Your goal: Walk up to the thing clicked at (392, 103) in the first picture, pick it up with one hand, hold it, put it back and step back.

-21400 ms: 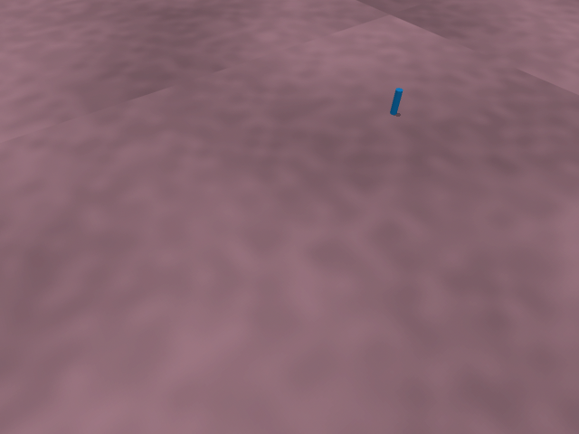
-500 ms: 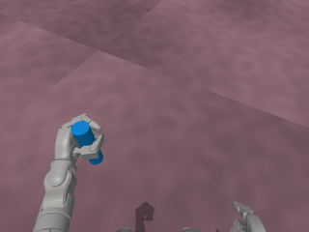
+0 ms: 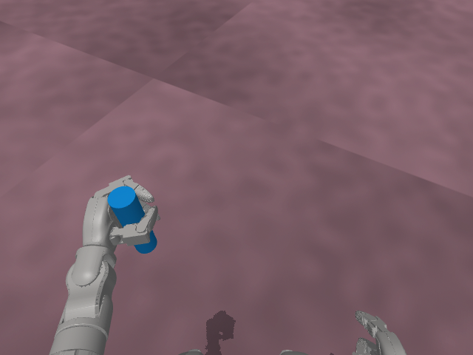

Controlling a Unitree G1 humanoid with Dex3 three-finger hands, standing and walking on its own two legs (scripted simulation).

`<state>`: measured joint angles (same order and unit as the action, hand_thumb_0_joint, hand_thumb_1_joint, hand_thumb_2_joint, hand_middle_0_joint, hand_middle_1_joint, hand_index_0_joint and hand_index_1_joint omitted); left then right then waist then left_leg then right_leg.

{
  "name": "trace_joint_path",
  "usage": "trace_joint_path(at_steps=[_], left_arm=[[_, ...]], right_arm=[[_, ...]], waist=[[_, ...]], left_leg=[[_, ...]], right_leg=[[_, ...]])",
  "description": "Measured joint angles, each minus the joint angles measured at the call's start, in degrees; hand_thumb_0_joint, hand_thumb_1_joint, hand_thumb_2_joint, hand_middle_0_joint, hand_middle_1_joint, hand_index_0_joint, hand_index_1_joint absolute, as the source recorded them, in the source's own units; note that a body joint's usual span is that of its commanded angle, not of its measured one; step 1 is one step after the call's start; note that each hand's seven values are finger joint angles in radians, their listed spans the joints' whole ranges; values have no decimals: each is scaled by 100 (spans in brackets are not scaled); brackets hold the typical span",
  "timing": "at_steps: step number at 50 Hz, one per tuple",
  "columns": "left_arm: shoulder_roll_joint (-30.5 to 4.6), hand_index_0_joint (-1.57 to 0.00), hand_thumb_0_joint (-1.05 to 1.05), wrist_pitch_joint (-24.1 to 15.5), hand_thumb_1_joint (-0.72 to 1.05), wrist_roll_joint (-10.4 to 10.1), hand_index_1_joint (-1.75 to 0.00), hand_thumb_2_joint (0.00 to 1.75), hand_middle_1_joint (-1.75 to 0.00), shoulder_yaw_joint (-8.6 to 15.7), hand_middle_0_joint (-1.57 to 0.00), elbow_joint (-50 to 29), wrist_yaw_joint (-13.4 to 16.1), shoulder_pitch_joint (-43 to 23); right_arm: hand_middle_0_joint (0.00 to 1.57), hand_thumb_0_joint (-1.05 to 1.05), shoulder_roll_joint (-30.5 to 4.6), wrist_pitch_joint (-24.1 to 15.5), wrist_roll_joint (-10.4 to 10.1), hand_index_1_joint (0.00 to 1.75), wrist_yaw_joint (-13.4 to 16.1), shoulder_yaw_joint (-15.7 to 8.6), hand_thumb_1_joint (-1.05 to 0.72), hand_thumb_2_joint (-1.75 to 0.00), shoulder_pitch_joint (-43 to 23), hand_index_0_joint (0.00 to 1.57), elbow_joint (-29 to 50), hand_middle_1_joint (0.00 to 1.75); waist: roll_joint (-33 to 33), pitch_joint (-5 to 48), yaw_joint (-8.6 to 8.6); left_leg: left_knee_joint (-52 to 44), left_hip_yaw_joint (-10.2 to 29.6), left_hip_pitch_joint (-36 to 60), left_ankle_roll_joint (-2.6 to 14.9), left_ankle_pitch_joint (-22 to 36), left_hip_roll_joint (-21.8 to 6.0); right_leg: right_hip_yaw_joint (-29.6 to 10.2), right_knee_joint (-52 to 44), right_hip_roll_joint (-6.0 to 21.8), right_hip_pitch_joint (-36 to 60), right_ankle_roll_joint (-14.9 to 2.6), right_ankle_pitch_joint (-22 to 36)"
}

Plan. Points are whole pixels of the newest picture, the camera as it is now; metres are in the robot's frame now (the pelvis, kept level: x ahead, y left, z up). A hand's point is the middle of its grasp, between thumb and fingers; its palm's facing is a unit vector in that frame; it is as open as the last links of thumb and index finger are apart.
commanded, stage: crouch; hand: left
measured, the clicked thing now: (135, 223) +0.33 +0.18 +0.03
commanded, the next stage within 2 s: lower in 1.78 s
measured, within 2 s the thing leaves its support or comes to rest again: neither
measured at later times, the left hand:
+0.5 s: hand (160, 251) +0.35 +0.17 -0.14, palm faces +0.03 -1.00 +0.00, open 5.3 cm
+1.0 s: hand (173, 282) +0.36 +0.19 -0.37, palm faces +0.08 -1.00 -0.02, open 5.3 cm
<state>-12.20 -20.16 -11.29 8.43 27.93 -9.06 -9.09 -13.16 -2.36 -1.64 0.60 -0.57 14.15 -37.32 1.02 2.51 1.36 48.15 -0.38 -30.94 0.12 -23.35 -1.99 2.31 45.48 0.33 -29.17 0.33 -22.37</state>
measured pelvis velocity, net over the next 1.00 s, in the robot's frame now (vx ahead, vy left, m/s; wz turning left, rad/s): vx -0.08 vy -0.01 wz -0.05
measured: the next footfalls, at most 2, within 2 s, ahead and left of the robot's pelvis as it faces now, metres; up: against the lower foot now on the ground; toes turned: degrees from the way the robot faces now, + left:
none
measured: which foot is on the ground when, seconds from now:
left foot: down 0.00-1.00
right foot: down 0.00-1.00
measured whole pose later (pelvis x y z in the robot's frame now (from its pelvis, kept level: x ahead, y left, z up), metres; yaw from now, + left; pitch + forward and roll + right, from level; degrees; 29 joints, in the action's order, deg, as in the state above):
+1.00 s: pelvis -0.08 -0.01 -0.33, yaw -3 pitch +33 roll -4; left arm -20.4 -46.3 -5.9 23.6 63.8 -11.7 -36.7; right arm -14.9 -2.8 5.7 -5.8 1.8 5.0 -39.8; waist -1.5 8.5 6.4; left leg 123.0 3.7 -117.2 -0.4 -38.8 -2.1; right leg 4.0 120.9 1.2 -115.0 -1.2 -38.7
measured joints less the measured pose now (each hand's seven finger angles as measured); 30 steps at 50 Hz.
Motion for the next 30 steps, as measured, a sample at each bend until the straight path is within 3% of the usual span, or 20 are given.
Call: trace_joint_path(at_steps=[6,12,23,30], left_arm=[[92,-104,7,-123,14,30,-115,119,-120,32,-102,223,43,-17],[64,-104,7,-592,14,90,-114,119,-120,246,-102,857,20,-366],[-204,-104,6,-1861,15,126,-114,118,-120,588,-102,2153,-256,-1197],[-318,-104,6,-2161,15,204,-114,118,-120,846,-102,2512,-279,-1624]], right_arm=[[21,1,-17,-29,26,30,-45,-19,-89,-90,-50,20,6,30],[21,1,-26,-128,117,30,-131,-46,-89,-90,-147,20,-9,30],[21,1,-234,-293,323,30,-336,-68,-89,-90,-179,20,-14,30],[21,1,-202,-148,430,30,-426,26,-89,-90,-363,20,-94,30]], waist=[[-9,2,33],[-120,34,97],[-146,676,273],[-88,910,290]], left_leg=[[141,15,-232,4,-24,5],[707,59,-997,-9,-164,-5],[3152,165,-3926,-32,-951,-26],[4671,193,-5603,-5,-1396,-39]], right_leg=[[11,154,7,-232,-2,-36],[41,748,10,-999,-27,-203],[80,3208,34,-3914,-49,-1016],[62,4738,43,-5601,-59,-1460]])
